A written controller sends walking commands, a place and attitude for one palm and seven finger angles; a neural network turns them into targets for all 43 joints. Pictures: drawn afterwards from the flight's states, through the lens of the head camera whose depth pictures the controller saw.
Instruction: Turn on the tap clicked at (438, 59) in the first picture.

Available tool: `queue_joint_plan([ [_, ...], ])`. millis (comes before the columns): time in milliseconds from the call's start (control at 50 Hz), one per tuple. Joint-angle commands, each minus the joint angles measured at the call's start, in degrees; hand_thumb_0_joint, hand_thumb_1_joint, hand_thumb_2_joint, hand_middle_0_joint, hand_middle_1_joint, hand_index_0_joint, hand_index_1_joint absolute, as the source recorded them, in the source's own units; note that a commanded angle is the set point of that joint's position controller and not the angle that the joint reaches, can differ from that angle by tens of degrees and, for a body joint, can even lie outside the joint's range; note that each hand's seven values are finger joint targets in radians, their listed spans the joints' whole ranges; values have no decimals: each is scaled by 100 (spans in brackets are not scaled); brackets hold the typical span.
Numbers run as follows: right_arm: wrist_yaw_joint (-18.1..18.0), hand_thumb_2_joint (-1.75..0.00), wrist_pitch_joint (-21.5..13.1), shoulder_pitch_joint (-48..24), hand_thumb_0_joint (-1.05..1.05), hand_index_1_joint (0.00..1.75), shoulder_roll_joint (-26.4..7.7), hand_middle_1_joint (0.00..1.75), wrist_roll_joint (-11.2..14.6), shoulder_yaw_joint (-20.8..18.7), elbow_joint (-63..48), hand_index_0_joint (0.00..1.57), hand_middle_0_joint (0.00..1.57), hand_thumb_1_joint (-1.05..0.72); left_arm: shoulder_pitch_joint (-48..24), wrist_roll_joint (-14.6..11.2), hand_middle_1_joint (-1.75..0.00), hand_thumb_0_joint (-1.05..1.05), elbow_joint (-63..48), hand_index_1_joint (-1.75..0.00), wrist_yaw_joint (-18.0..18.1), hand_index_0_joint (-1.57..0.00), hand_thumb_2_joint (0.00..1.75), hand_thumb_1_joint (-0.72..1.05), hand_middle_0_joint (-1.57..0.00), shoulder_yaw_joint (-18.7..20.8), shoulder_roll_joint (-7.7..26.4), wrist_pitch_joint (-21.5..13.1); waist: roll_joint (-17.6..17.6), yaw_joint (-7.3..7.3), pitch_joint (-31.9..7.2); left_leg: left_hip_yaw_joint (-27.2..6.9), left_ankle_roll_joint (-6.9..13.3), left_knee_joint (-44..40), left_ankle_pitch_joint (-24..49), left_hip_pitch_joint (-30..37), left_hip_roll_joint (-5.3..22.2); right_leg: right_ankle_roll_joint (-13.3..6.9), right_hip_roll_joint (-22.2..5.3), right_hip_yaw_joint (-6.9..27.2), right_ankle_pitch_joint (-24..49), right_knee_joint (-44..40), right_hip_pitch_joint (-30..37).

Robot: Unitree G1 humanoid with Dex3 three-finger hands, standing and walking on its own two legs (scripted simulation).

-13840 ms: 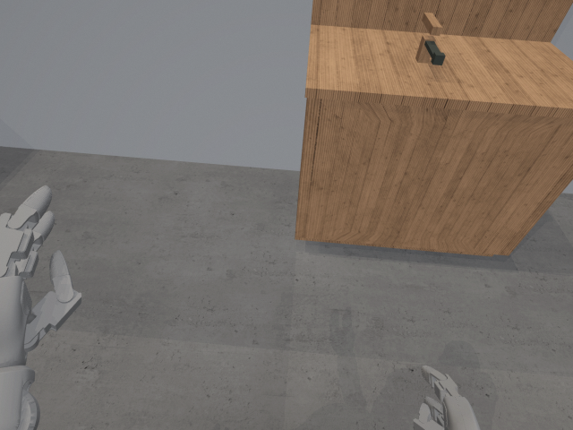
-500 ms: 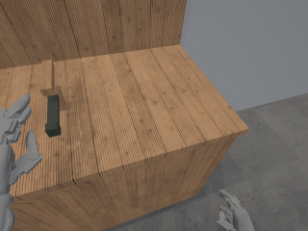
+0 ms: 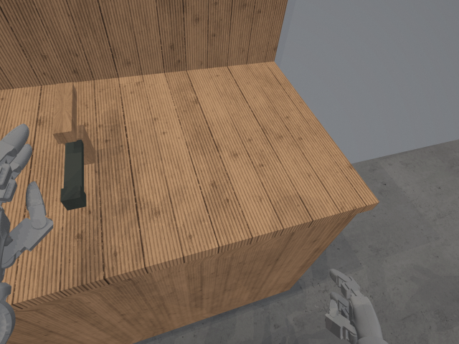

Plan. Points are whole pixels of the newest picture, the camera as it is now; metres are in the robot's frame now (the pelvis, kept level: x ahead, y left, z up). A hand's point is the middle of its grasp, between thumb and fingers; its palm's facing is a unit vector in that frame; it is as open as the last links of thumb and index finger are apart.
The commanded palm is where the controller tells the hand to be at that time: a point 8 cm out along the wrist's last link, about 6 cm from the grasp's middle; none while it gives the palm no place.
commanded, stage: look again from close up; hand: left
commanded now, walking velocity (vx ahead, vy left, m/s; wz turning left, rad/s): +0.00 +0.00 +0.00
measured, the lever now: (73, 197) +0.30 +0.28 +0.07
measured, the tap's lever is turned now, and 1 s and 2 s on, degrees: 0 0 0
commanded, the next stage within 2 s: turn the palm inward beside the body in 0.36 s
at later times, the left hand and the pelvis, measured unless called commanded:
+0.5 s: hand (43, 214) +0.22 +0.25 +0.17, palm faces +0.37 -0.82 -0.44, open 7.4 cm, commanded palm +0.15 +0.28 +0.17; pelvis +0.00 +0.00 +0.00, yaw +2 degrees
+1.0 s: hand (53, 248) +0.19 +0.24 +0.15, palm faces +0.52 -0.79 -0.32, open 7.4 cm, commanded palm +0.14 +0.26 +0.16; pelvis -0.02 -0.06 -0.02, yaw +4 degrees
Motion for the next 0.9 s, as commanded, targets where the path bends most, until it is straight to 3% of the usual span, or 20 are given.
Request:
queue_joint_plan([
  [0,-98,-90,-247,-338,0,30,-767,30,41,-339,-839,20,20,-90,-438,-6,-30,0,-1247,-30,122,-20,90,90,-20,480,772,-258,635,26,-1125,-360,-436,-551,1765,33,644,-207,-247,10,1430,90,805],
  [40,-113,-90,-237,-446,0,30,-753,30,60,-318,-835,20,20,-90,-494,15,-30,0,-1328,-30,164,-20,90,90,-20,566,869,-226,653,37,-1127,-342,-420,-567,1595,77,605,-203,-230,49,1370,35,763],
  [60,-117,-90,-207,-378,0,30,-755,30,26,-310,-810,20,20,-90,-475,6,-30,0,-1151,-30,143,-20,90,90,-20,400,688,-216,517,23,-1066,-369,-399,-605,1478,-1,613,-200,-246,-1,1277,-3,750],
  [200,-140,-90,-198,-412,0,30,-745,30,35,-319,-863,20,20,-90,-605,34,-30,0,-1257,-30,178,-20,90,90,-20,438,794,-197,653,45,-921,-425,-337,-801,794,-216,651,-200,-260,56,920,-42,824],
  [420,-136,-90,-172,-348,0,30,-767,30,46,-347,-876,20,20,-90,-348,16,-30,0,-1232,-30,162,-20,90,90,-20,498,799,-183,540,28,-998,-451,-343,-784,897,-215,645,-215,-270,75,1033,-53,890],
  [440,-581,-90,6,958,0,30,-1220,30,386,722,-1561,20,20,-90,-5351,207,-30,0,-3342,-30,293,-20,90,90,-20,1764,5228,-977,1966,-409,-1291,-792,-69,-634,191,-1254,701,256,274,-76,-704,949,1133],
  [460,-437,-90,-159,-161,0,30,-818,30,-495,-397,-671,20,20,-90,-3430,568,-30,0,-158,-30,46,-20,90,90,-20,1922,2588,146,1440,574,-2207,-524,-691,-400,2131,420,405,-484,184,-345,-62,880,389],
  [480,-60,-90,-201,3,0,30,-1051,30,-264,-335,-828,20,20,-90,-2295,-92,-30,0,454,-30,-178,-20,90,90,-20,613,1497,644,1164,258,-1939,-564,-950,-191,4000,707,402,-499,180,-661,475,711,-106],
  [500,54,-90,-261,-72,0,30,-1264,30,-245,-402,-649,20,20,-90,-2597,-430,-30,0,-60,-30,-489,-20,90,90,-20,739,1179,941,1177,321,-2025,-453,-929,58,4334,1222,459,-383,169,-537,761,597,-465],
  [520,38,-90,-257,-85,0,30,-1238,30,-139,-439,-573,20,20,-90,-1937,-696,-30,0,53,-30,-740,-20,90,90,-20,694,1093,1286,1022,399,-2187,-410,-851,87,4635,1380,463,-362,144,-562,925,659,-304],
  [540,131,-90,-233,-506,0,30,-1077,30,65,-268,-629,20,20,-90,-1159,-822,-30,0,471,-30,-926,-20,90,90,-20,36,212,1733,817,423,-1713,-379,-848,5,4167,1211,473,-331,209,-614,593,746,-558],
  [580,177,-90,-167,-618,0,30,-1290,30,51,-295,-691,20,20,-90,-1149,-593,-30,0,-101,-30,-1010,-20,90,90,-20,20,692,1979,437,365,-1210,-355,-617,21,3020,401,416,-303,111,-747,785,715,-555],
  [620,156,-90,-70,-785,0,30,-1207,30,32,-237,-841,20,20,-90,-1076,-358,-30,0,-439,-30,-879,-20,90,90,-20,169,966,1874,208,303,-1021,-380,-495,-29,1601,-165,337,-317,129,-807,406,829,-591],
  [640,132,-90,-20,-1089,0,30,-1151,30,112,-196,-893,20,20,-90,-1154,-331,-30,0,-818,-30,-693,-20,90,90,-20,520,1218,1684,244,350,-1171,-359,-446,-56,882,-195,318,-324,192,-723,41,906,-612],
  [700,-18,-90,-79,-910,0,30,-1013,30,-78,-233,-887,20,20,-90,-1302,-432,-30,0,-1195,-30,-203,-20,90,90,-20,987,1468,788,254,323,-1509,-376,-359,172,294,-419,225,-292,205,-658,-462,1001,-798],
  [740,-101,-90,-95,-938,0,30,-950,30,-13,-193,-752,20,20,-90,-1773,-441,-30,0,-1230,-30,136,-20,90,90,-20,1339,1855,436,739,330,-1413,-344,-317,213,-504,-584,210,-270,169,-505,-1013,1033,-1016],
  [760,-117,-90,-129,-856,0,30,-853,30,-49,-178,-750,20,20,-90,-2052,-381,-30,0,-1170,-30,253,-20,90,90,-20,1022,1577,373,998,294,-1434,-352,-309,252,-609,-685,155,-300,114,-485,-1099,976,-1014],
  [780,-157,-90,-151,-804,0,30,-859,30,-15,-165,-627,20,20,-90,-1861,-375,-30,0,-628,-30,313,-20,90,90,-20,921,1404,419,997,211,-1083,-349,-292,304,-854,-820,172,-298,100,-468,-1207,971,-1149],
  [840,-291,-90,-144,-900,0,30,-958,30,49,-102,-550,20,20,-90,-2053,-350,-30,0,-145,-30,199,-20,90,90,-20,694,1448,787,877,112,-992,-265,-178,513,-1140,-994,94,-257,-31,-300,-1561,755,-1215],
  [880,-396,-90,-156,-988,0,30,-976,30,70,-99,-576,20,20,-90,-2353,-437,-30,0,-81,-30,-33,-20,90,90,-20,299,1317,1116,795,70,-1019,-239,-164,639,-1179,-1049,65,-231,-169,-90,-1930,507,-1069],
])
